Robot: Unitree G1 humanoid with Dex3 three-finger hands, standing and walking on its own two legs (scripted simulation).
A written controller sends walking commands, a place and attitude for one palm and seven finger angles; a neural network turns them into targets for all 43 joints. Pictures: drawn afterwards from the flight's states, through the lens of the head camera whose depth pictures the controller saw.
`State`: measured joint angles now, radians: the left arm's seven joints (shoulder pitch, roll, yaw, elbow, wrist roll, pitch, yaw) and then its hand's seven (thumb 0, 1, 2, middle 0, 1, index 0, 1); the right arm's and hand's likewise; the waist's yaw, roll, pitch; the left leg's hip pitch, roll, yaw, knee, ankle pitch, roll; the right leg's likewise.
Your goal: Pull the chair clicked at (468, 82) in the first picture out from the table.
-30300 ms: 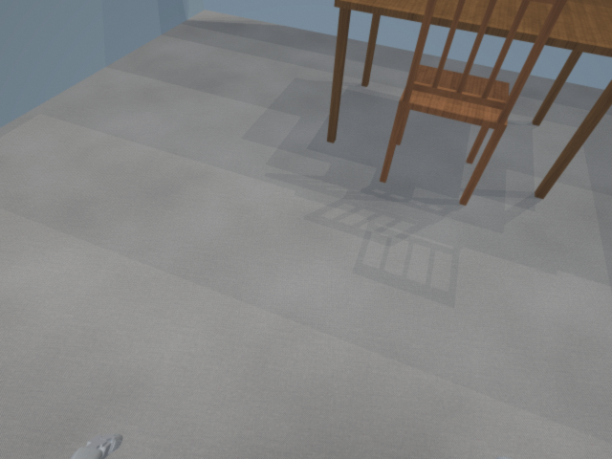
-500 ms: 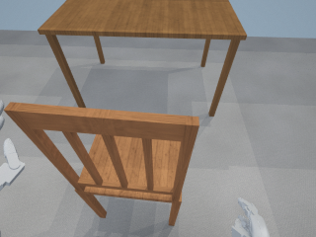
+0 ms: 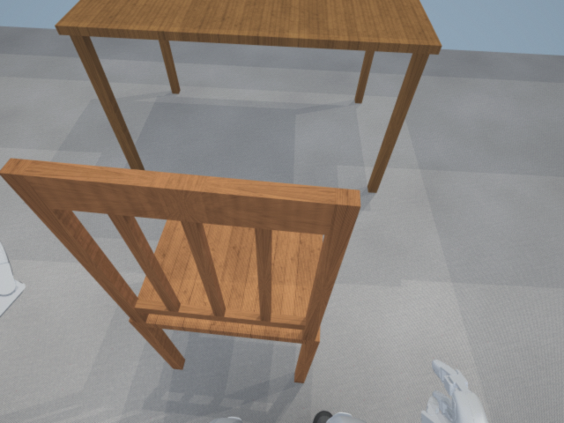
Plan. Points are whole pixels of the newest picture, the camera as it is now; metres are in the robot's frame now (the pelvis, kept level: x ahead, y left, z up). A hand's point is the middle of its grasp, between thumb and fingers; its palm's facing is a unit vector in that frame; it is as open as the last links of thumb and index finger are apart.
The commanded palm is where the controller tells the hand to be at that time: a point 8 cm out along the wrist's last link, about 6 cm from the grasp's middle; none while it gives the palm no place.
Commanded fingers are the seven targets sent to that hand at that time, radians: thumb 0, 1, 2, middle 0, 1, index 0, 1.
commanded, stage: step back with the hand held close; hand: left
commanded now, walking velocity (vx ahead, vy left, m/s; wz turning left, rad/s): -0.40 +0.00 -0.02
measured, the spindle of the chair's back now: (208, 274) +0.35 +0.15 -0.05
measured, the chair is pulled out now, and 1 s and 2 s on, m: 0.63 0.63 0.63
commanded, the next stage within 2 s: stop stepping back and stand still in 0.98 s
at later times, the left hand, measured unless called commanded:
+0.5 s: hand (3, 299) +0.20 +0.27 +0.18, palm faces +0.41 -0.73 -0.54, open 7.4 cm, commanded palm +0.12 +0.31 +0.19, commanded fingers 0.00 0.90 0.90 -0.20 -0.30 -0.20 -0.30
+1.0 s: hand out of the picture +0.12 +0.24 +0.18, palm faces +0.30 -0.77 -0.56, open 7.4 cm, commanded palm +0.05 +0.28 +0.19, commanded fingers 0.00 0.90 0.90 -0.20 -0.30 -0.20 -0.30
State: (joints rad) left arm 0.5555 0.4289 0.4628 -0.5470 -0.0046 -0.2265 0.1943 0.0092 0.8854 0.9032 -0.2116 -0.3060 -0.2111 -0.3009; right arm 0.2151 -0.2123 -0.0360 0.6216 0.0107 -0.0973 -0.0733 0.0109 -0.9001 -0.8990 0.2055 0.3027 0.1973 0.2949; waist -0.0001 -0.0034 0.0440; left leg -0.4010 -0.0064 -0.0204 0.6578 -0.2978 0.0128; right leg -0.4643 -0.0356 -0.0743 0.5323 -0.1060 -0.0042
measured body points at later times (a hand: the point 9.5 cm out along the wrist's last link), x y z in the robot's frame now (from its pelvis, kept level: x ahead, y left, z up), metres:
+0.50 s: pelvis -0.01 +0.00 +0.00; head +0.03 +0.03 +0.44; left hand +0.17 +0.30 +0.21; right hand +0.15 -0.25 -0.08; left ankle +0.03 +0.11 -0.72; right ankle +0.10 -0.12 -0.72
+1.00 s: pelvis -0.10 -0.01 +0.01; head -0.05 +0.02 +0.45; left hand +0.10 +0.28 +0.21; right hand +0.05 -0.27 -0.07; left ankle -0.07 +0.10 -0.73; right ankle -0.09 -0.16 -0.71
